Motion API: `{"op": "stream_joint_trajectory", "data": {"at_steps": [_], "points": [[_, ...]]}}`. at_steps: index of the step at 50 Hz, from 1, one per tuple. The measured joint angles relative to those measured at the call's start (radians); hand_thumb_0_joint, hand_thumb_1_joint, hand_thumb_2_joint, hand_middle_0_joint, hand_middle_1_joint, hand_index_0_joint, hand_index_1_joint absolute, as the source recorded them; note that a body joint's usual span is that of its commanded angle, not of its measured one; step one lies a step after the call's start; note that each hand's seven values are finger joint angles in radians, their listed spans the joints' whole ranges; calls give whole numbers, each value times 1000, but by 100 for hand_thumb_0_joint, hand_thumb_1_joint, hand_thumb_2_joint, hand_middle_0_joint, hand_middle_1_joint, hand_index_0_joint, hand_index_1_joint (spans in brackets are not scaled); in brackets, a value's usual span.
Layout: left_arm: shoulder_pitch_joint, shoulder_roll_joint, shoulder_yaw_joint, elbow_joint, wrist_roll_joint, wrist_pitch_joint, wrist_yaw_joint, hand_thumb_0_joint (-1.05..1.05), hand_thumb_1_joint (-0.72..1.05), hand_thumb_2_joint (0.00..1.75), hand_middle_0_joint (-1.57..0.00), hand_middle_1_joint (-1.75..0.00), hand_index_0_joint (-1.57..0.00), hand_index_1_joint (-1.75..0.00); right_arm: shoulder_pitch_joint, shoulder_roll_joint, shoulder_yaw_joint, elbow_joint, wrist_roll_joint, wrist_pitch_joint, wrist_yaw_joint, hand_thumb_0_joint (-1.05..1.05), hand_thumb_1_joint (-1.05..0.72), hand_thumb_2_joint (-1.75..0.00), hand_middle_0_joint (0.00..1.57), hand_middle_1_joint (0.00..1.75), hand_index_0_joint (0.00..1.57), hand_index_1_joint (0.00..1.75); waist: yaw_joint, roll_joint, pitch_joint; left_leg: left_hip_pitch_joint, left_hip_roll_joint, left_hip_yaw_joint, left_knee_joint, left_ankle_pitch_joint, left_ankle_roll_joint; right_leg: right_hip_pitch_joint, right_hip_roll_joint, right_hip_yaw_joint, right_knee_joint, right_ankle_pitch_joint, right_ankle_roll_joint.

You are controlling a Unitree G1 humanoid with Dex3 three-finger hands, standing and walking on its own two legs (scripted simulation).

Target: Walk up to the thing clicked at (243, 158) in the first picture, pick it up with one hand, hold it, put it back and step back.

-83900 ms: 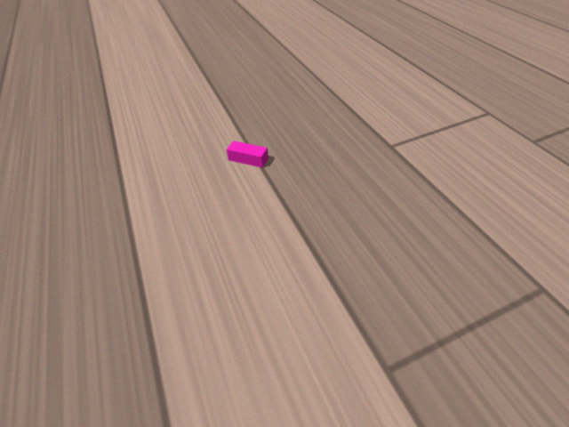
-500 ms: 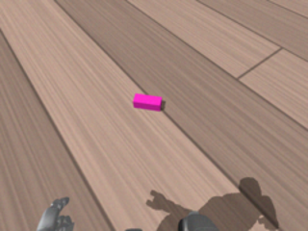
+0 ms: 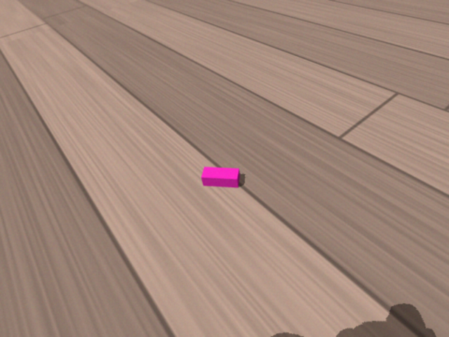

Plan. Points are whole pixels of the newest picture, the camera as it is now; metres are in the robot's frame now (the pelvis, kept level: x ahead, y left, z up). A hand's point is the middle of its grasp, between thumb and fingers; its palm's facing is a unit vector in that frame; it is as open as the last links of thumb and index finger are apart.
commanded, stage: step back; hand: left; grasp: from above
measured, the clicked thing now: (221, 177) +1.12 +0.20 -0.73
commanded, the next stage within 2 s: stand in 0.70 s
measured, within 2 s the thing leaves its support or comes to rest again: neither
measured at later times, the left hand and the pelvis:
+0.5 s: hand out of the picture +0.12 +0.27 -0.15, palm faces +0.04 -0.92 -0.39, open 7.4 cm; pelvis +0.04 +0.00 -0.01, yaw +3 degrees
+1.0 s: hand out of the picture +0.14 +0.27 -0.15, palm faces +0.05 -0.95 -0.32, open 7.4 cm; pelvis +0.06 +0.01 +0.01, yaw +3 degrees
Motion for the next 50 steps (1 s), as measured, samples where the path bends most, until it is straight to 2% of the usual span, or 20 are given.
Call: {"op": "stream_joint_trajectory", "data": {"at_steps": [4, 6, 7, 8, 10, 13, 18, 20, 21, 22, 24, 26, 28, 31, 32, 34, 36, 38, 44, 50], "points": [[-30, 21, 8, -29, -4, -6, -7, 1, 90, 90, -21, -30, -21, -30, 33, 5, 1, 38, -4, -11, 7, 0, -90, -90, 20, 30, 20, 30, -8, -11, 17, 70, 20, 50, -157, -18, -1, -6, -28, -39, 25, -23, 17], [-50, 42, 9, -37, -9, 1, -6, 1, 90, 90, -21, -30, -21, -30, 26, 26, -1, 53, -5, -26, 5, 0, -90, -90, 20, 30, 20, 30, -3, -58, 45, 110, -8, 78, -238, 130, 6, -17, -66, -28, 76, -52, 27], [-54, 52, 9, -38, -13, 5, -4, 1, 90, 90, -21, -30, -21, -30, 18, 39, -1, 55, -6, -35, 3, 0, -90, -90, 20, 30, 20, 30, 4, -86, 59, 124, -23, 99, -249, 145, 12, -35, -83, -9, 123, -60, 15], [-58, 54, 8, -35, -18, 12, -2, 1, 90, 90, -20, -30, -21, -30, 14, 47, -1, 49, -8, -46, 1, 1, -90, -90, 20, 30, 21, 30, 1, -95, 62, 125, -25, 107, -247, 138, 17, -67, -80, 0, 191, -83, 3], [-71, 53, 0, -21, -21, 28, -2, 1, 90, 90, -20, -30, -21, -30, 18, 55, 0, 34, -5, -61, 2, 0, -90, -90, 20, 30, 21, 30, -19, -83, 55, 124, -11, 95, -245, 123, 33, -132, -40, -1, 324, -157, -16], [-84, 61, -3, -25, -25, 28, -11, 1, 90, 90, -20, -30, -20, -30, 26, 67, 7, 23, -5, -66, -3, 0, -90, -90, 21, 30, 21, 30, -30, -88, 47, 148, 4, 92, -286, 132, 35, -203, -25, -11, 399, -150, -28], [-116, 63, 1, -25, -29, 20, -18, 1, 90, 90, -20, -30, -20, -30, 23, 61, 15, 19, -4, -66, -15, 0, -90, -90, 21, 30, 21, 30, -43, -102, 49, 166, 6, 90, -286, 120, 12, -214, -49, -25, 220, -74, -10], [-130, 56, 1, -21, -30, 13, -13, 1, 90, 90, -20, -30, -20, -30, 15, 51, 20, 19, 1, -54, -19, 0, -90, -90, 21, 30, 21, 30, -42, -95, 49, 154, 12, 87, -241, 89, 1, -177, -44, -34, 98, 12, -7], [-138, 48, 1, -16, -29, 8, -8, 1, 90, 90, -20, -30, -20, -30, 7, 45, 22, 22, 7, -47, -23, 0, -90, -90, 21, 30, 21, 30, -40, -82, 53, 146, 22, 82, -207, 67, -6, -162, -33, -39, 61, 102, -4], [-148, 33, 1, -9, -25, 5, -4, 1, 90, 90, -20, -30, -20, -30, -4, 37, 22, 29, 13, -39, -27, 0, -90, -90, 21, 30, 21, 30, -41, -56, 58, 139, 39, 69, -175, 46, -11, -152, -17, -54, 59, 120, -3], [-156, 13, -8, -3, -19, 2, -2, 1, 90, 90, -20, -30, -20, -30, -16, 36, 24, 39, 21, -26, -37, 0, -90, -90, 20, 30, 21, 30, -40, -32, 45, 113, 37, 33, -114, -14, 2, -151, -8, -73, 71, 96, -7], [-167, 3, -15, 0, -17, 8, -7, 1, 90, 90, -20, -30, -21, -30, -27, 41, 27, 49, 21, -21, -40, 0, -90, -90, 20, 30, 21, 30, -27, -44, 32, 96, 16, 45, -50, -104, 5, -158, -25, -64, 86, 76, -14], [-181, -11, -20, 0, -17, 10, -7, 1, 90, 90, -20, -30, -21, -30, -35, 36, 30, 56, 21, -24, -37, 0, -90, -90, 20, 30, 21, 30, -25, -44, 27, 88, 4, 49, -25, -128, 15, -158, -38, -66, 81, 72, -11], [-202, -24, -24, -3, -15, 1, -8, 1, 90, 90, -20, -30, -21, -30, -48, 29, 33, 70, 20, -31, -37, 0, -90, -90, 20, 30, 21, 30, -19, -37, 30, 103, 11, 65, -79, -98, 17, -164, -46, -73, 78, 70, -2], [-209, -23, -24, -3, -17, 1, -8, 1, 90, 90, -21, -30, -21, -30, -52, 28, 34, 76, 18, -34, -37, 0, -90, -90, 20, 30, 21, 30, -20, -36, 32, 120, 17, 75, -134, -64, 16, -168, -49, -76, 84, 66, 1], [-227, -16, -23, 0, -24, 7, -6, 1, 90, 90, -21, -30, -21, -30, -63, 36, 31, 91, 13, -44, -40, 0, -90, -90, 20, 30, 21, 30, -23, -50, 48, 154, 13, 87, -228, 65, 6, -172, -62, -77, 105, 52, 10], [-235, -3, -21, 8, -40, 14, 0, 1, 90, 90, -21, -30, -21, -30, -72, 56, 35, 105, 7, -48, -41, 0, -90, -90, 20, 30, 20, 30, -14, -83, 59, 177, -1, 106, -253, 69, 2, -165, -74, -57, 102, 53, 16], [-231, -2, -27, 25, -52, 17, 1, 1, 90, 90, -20, -30, -21, -30, -76, 63, 44, 117, 7, -53, -33, 0, -90, -90, 20, 30, 21, 30, -15, -78, 52, 191, 14, 105, -268, 63, 2, -136, -59, -61, 49, 75, 21], [-225, 1, -44, 92, -47, 16, -6, 1, 90, 90, -20, -30, -21, -30, -111, 79, 58, 142, 19, -62, -27, 0, -90, -90, 20, 30, 21, 30, -24, -84, 38, 256, 25, 109, -351, 91, 1, -62, -46, -61, -58, 120, 22], [-230, -8, -57, 125, -44, 14, -10, 1, 90, 90, -20, -30, -20, -30, -146, 76, 59, 159, 24, -59, -27, 0, -90, -90, 20, 30, 21, 30, -20, -77, 25, 304, 24, 110, -425, 126, 2, -14, -45, -63, -129, 154, 24]]}}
